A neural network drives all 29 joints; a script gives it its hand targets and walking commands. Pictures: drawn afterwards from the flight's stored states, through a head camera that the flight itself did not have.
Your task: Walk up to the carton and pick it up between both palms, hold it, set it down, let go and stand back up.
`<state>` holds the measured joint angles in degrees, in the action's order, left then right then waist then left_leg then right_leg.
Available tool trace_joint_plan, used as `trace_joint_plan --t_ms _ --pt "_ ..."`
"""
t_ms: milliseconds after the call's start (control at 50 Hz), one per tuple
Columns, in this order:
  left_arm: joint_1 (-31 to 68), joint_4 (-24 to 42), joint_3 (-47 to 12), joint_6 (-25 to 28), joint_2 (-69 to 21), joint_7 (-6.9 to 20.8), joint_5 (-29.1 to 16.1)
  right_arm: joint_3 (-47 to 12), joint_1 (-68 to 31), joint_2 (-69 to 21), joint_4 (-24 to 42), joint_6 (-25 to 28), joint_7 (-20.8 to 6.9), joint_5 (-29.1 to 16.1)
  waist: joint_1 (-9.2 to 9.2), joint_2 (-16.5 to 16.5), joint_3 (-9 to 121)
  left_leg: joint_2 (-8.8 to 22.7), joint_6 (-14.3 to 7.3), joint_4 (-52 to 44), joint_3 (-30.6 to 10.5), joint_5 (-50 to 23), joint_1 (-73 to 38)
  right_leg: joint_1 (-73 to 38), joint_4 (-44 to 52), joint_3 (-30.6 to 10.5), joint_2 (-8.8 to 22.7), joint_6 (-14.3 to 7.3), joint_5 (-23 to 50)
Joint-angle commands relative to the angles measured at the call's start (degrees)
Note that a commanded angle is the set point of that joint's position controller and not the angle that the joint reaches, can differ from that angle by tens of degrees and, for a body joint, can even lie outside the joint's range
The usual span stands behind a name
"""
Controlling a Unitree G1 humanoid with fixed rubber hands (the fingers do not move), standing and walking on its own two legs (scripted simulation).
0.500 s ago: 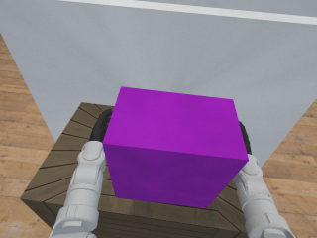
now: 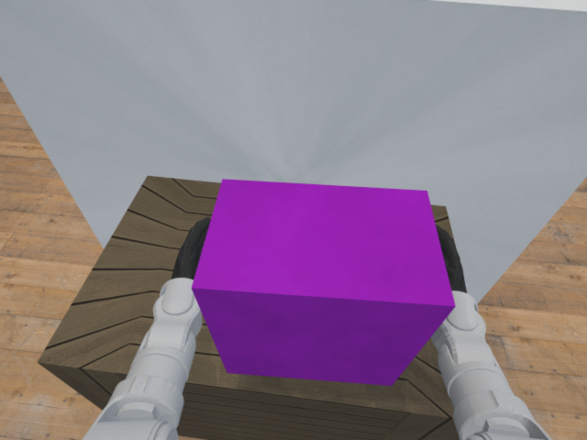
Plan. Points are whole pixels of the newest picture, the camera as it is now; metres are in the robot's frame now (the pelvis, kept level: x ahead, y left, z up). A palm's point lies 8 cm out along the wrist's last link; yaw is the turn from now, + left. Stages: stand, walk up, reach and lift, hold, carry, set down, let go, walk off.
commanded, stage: set down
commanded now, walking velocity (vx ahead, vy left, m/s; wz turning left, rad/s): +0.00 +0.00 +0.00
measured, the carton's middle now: (315, 292) +0.35 -0.02 +0.00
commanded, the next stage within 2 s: none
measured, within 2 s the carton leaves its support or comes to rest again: rests again in 1.38 s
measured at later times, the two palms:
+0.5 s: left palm (198, 279) +0.37 +0.16 +0.00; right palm (442, 291) +0.35 -0.21 +0.01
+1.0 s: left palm (200, 288) +0.36 +0.16 -0.02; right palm (438, 301) +0.35 -0.21 -0.01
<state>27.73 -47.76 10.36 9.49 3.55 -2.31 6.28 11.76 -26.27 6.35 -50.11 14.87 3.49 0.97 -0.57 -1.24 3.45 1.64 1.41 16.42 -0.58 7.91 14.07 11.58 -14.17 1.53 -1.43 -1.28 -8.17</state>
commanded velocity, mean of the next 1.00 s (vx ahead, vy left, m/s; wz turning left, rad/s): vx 0.00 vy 0.00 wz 0.00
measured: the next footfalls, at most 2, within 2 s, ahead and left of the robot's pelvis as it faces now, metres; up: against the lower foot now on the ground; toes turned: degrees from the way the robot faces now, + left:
none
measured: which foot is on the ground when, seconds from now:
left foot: down 0.00-1.00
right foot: down 0.00-1.00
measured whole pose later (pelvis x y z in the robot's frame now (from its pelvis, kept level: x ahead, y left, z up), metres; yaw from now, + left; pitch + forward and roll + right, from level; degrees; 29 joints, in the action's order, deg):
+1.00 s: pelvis +0.00 +0.00 -0.01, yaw +1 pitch +17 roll -1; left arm 34.4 -72.4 3.7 30.3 6.6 -4.6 -4.1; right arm 9.3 -28.8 7.6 -58.1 23.3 4.1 -1.1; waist -3.2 2.8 10.1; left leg 1.2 1.3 25.6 -2.5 10.2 32.8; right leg 29.6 -22.9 2.9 -1.3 -1.1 -10.8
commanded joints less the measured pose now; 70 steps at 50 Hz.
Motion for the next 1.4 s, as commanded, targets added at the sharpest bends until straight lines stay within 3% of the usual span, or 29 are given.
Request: trace_joint_plan --t_ms 0,420,600,1060,1240,1320,1380 --pt "32.36 9.73 -19.54 6.67 -34.85 5.56 1.05 -22.21 -30.33 -32.76 9.60 3.89 -8.57 3.75 -0.35 1.58 25.00 -2.26 2.44 2.23 2.39 -19.16 -10.54 -8.31 -1.57 0.81 0.01 2.32 20.31" --pt "35.35 1.28 -22.99 19.06 -37.09 5.60 -2.62 -27.74 -28.41 -37.25 7.91 6.75 -8.24 3.07 -2.12 1.74 33.59 -2.47 2.68 6.54 -0.49 -21.70 -3.91 -5.76 -6.43 -0.92 0.56 2.93 28.91" --pt "36.16 -2.72 -22.79 22.06 -38.19 6.07 -2.94 -27.28 -28.87 -37.98 6.17 8.21 -8.33 3.56 -2.99 1.35 34.57 -2.43 2.72 7.93 -1.20 -21.61 -1.94 -3.10 -7.40 -0.67 0.32 2.97 28.41" --pt "42.87 -11.07 -21.64 28.48 -38.58 5.60 -3.22 -24.14 -32.36 -39.45 -1.71 11.22 -9.63 5.31 -3.73 3.08 37.62 -2.09 2.83 12.00 -1.63 -15.70 3.06 6.91 -10.46 0.25 0.28 2.44 17.17" --pt "43.45 -13.83 -22.54 30.56 -39.23 5.47 -4.19 -25.53 -33.39 -40.85 -3.10 12.35 -9.50 4.63 -4.30 2.51 39.44 -2.64 2.40 15.34 -1.80 -14.42 7.14 8.77 -13.65 0.03 0.25 2.95 17.84" --pt "43.32 -12.78 -24.04 31.57 -40.21 5.21 -4.84 -26.75 -32.78 -41.56 -2.93 13.16 -9.45 3.65 -4.61 4.23 41.92 -2.71 3.15 17.37 -2.35 -17.89 5.95 10.56 -14.83 0.41 -0.22 2.78 19.50" --pt "43.08 -12.97 -23.89 32.00 -39.94 5.39 -4.79 -27.38 -32.39 -41.69 -3.04 13.00 -9.29 3.56 -4.96 3.47 41.63 -2.95 3.03 18.17 -2.40 -17.99 7.01 10.16 -15.57 0.33 -0.28 3.06 20.14"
